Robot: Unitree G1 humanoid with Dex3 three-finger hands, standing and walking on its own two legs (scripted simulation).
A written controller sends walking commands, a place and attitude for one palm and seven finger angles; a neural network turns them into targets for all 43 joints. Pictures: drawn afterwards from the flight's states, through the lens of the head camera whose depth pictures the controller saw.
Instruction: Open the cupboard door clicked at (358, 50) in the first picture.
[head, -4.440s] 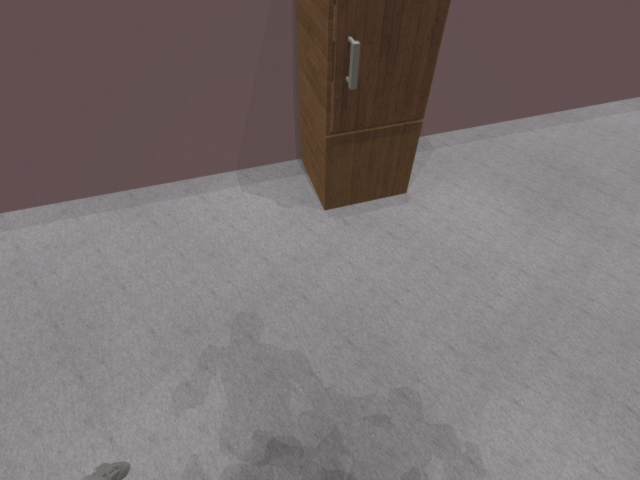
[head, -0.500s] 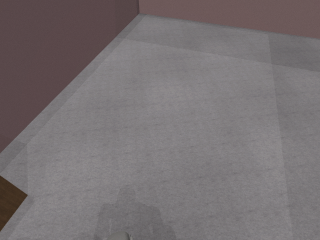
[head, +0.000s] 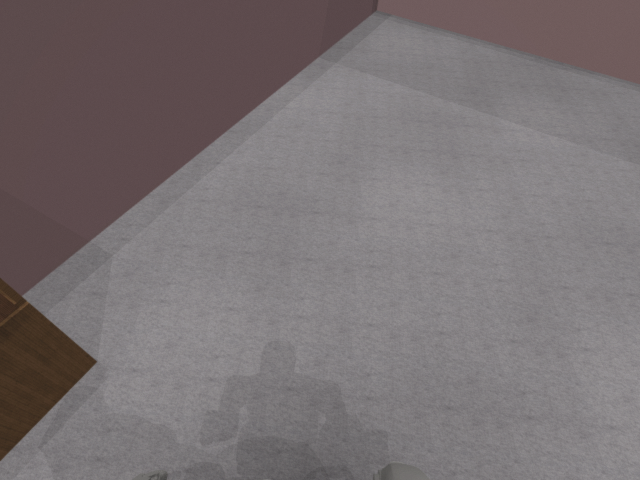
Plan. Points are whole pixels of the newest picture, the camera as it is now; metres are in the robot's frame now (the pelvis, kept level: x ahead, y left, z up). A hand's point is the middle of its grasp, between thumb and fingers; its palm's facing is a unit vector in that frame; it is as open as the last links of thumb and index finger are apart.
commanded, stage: turn to face it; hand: left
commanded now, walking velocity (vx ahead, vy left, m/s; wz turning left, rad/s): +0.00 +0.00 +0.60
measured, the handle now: out of the picture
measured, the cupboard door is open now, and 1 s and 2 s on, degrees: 0 0 0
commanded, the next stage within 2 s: take the last steps up to it in 1.60 s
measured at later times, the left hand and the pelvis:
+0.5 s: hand out of the picture +0.01 +0.15 -0.16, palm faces +0.33 -0.91 -0.25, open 7.4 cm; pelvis +0.01 -0.05 +0.00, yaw +20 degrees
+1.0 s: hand out of the picture +0.00 +0.21 -0.15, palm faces +0.59 -0.76 -0.28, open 7.4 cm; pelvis +0.03 -0.04 +0.00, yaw +37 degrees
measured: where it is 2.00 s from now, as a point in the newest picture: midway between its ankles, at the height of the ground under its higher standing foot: outside the picture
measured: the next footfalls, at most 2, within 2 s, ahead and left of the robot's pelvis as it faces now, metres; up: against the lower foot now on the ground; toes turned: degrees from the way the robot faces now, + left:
right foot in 0.16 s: +0.08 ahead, -0.16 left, +0.00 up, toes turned +3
left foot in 0.60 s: -0.01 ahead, +0.09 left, +0.00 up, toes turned +30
